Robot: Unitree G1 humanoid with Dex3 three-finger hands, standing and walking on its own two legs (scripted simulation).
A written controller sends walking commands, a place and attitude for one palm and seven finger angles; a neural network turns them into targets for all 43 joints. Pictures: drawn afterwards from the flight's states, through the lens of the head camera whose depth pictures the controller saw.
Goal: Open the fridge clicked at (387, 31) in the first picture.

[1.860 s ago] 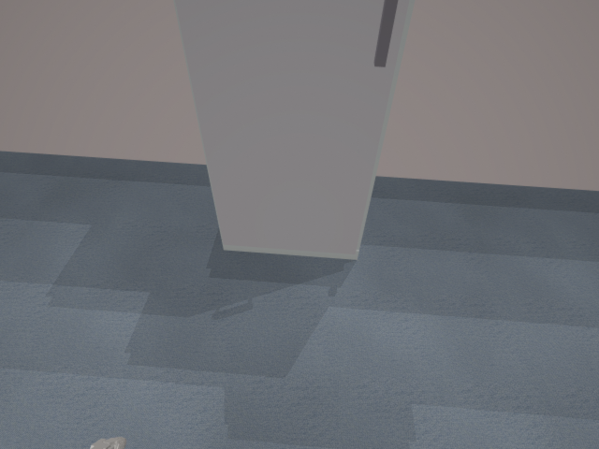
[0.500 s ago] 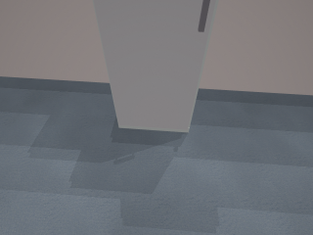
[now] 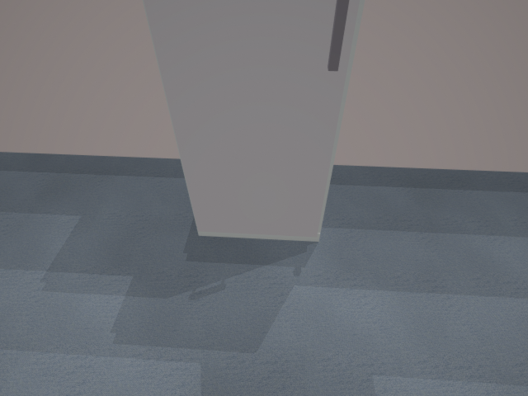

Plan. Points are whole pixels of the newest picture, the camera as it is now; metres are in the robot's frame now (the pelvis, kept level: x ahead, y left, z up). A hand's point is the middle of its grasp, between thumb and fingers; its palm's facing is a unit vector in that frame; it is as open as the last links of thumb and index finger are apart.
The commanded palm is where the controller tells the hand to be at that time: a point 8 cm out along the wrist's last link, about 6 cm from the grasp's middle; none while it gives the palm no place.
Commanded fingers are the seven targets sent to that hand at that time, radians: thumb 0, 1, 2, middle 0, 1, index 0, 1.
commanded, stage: take the last steps up to it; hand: right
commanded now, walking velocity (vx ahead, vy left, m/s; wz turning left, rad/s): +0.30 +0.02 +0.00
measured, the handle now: (341, 0) +0.90 -0.15 +0.28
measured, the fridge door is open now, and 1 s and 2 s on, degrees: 0 0 0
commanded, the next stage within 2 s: come to a stop and stand still in 1.00 s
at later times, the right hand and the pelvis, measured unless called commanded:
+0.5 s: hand (342, 338) +0.29 -0.14 -0.17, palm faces +0.01 +0.98 -0.19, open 7.4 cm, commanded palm none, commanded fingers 0.00 -0.90 -0.90 0.20 0.30 0.20 0.30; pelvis +0.17 +0.04 -0.02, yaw -1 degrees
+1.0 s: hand (358, 343) +0.28 -0.17 -0.18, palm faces +0.10 +0.99 -0.13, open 7.4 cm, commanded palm none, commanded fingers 0.00 -0.90 -0.90 0.20 0.30 0.20 0.30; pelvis +0.33 -0.01 +0.01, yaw -1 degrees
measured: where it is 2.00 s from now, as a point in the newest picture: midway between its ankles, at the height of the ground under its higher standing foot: (267, 386)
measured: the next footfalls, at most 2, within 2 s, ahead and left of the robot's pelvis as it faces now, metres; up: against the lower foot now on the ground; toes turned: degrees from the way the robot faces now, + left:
left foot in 0.40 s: +0.29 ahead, +0.13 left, +0.00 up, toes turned +7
right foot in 0.84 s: +0.37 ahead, -0.10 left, +0.00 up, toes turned -11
